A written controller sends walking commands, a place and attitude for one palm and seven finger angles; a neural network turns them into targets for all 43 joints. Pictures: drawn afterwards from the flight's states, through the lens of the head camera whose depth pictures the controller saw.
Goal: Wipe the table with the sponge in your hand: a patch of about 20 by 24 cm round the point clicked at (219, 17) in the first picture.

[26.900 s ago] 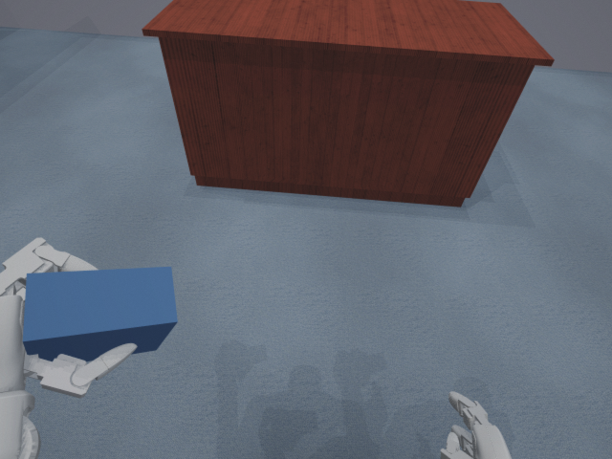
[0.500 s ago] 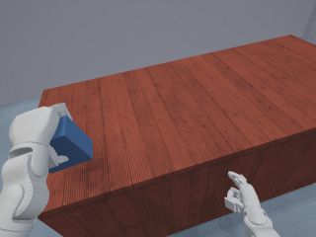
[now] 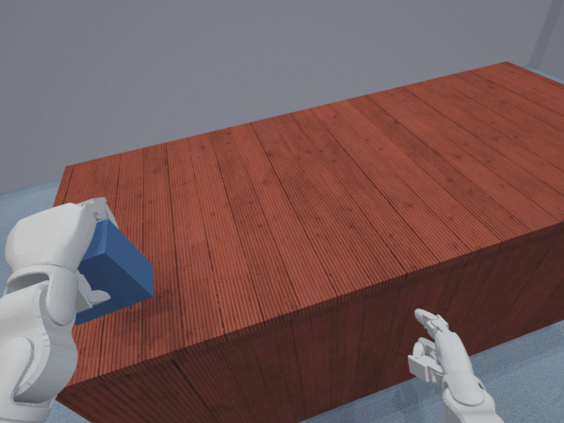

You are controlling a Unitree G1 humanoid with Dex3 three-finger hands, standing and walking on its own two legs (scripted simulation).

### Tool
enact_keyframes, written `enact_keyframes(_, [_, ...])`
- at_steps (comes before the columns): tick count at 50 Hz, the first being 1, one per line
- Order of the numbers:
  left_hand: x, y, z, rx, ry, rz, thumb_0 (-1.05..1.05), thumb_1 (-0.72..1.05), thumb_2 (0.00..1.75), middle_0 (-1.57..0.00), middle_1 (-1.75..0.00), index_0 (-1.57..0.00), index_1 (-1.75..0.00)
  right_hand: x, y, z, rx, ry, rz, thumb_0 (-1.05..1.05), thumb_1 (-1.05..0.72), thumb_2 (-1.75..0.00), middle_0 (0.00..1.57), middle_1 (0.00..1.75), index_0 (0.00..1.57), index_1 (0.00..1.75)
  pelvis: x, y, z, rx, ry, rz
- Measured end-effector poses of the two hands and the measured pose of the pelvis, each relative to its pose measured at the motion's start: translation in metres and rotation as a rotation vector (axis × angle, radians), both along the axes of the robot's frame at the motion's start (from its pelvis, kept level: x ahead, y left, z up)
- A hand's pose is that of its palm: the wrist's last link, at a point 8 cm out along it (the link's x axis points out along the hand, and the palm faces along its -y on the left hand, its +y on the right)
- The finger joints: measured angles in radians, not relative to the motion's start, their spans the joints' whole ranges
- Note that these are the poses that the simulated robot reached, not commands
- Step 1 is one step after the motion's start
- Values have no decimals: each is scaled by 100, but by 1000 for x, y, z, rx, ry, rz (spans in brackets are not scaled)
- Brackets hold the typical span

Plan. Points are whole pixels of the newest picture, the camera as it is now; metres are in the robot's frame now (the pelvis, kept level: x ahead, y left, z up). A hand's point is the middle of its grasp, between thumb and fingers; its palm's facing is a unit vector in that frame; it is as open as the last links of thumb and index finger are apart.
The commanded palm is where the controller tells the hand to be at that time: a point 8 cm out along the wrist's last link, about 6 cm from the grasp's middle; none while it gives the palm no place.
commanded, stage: move the sponge above the wiping area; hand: left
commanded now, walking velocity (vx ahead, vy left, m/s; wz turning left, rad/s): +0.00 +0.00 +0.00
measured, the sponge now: (100, 281) +0.23 +0.30 +0.12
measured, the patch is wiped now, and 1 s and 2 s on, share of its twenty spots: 0.00 0.00 0.00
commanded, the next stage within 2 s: none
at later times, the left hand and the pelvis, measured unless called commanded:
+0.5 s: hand (85, 263) +0.24 +0.31 +0.15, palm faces +0.11 -0.08 -0.99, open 10.0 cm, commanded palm +0.20 +0.30 +0.22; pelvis +0.01 +0.01 +0.00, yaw +1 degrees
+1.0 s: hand (96, 269) +0.24 +0.31 +0.13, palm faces +0.05 -0.08 -1.00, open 10.0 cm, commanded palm +0.21 +0.30 +0.20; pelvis +0.01 +0.02 +0.00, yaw +1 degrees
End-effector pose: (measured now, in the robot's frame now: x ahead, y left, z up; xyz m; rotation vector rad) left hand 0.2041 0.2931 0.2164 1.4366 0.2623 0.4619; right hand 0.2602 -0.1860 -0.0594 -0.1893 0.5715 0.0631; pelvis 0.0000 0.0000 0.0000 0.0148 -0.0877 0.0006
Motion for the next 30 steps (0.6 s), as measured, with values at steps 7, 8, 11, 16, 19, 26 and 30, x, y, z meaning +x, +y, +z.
enact_keyframes(7, [6, 6, -10, 5, 46, 14, 0, -49, 104, -75, -134, -75, -134, 0, 1, -3, -12, 9, 0, 2, -91, -90, 20, 30, 20, 30, 0, 0, 0, -2, 1, 8])
enact_keyframes(8, [8, 6, -11, 6, 51, 9, 0, -49, 104, -75, -134, -75, -134, 0, 1, -4, -12, 9, 1, 2, -91, -90, 20, 30, 20, 30, 1, 0, 0, -2, 1, 9])
enact_keyframes(11, [11, 4, -13, 6, 55, -14, 0, -49, 104, -75, -134, -75, -134, 0, 3, -4, -8, 9, 1, 2, -91, -90, 20, 30, 20, 30, 2, 1, 0, -2, 3, 6])
enact_keyframes(16, [13, 6, -11, 9, 35, -26, 0, -49, 104, -75, -134, -75, -134, -1, 7, -4, 0, 14, 5, 2, -91, -90, 20, 30, 20, 30, 4, 4, 1, -3, 5, 1])
enact_keyframes(19, [11, 9, -10, 5, 22, -12, 0, -49, 104, -75, -134, -75, -134, 0, 9, -4, 2, 18, 7, 2, -91, -90, 20, 30, 20, 30, 5, 6, 1, -4, 8, 2])
enact_keyframes(26, [7, 13, -18, -13, 45, 10, 0, -49, 104, -75, -134, -75, -134, 2, 13, -3, -1, 22, 11, 2, -91, -90, 20, 30, 20, 30, 5, 10, 2, -6, 8, 8])
enact_keyframes(30, [8, 5, -23, -13, 52, -29, 0, -49, 104, -75, -134, -75, -134, 4, 19, -1, -3, 12, 21, 2, -91, -90, 20, 30, 20, 30, 5, 13, 2, -7, 6, 12])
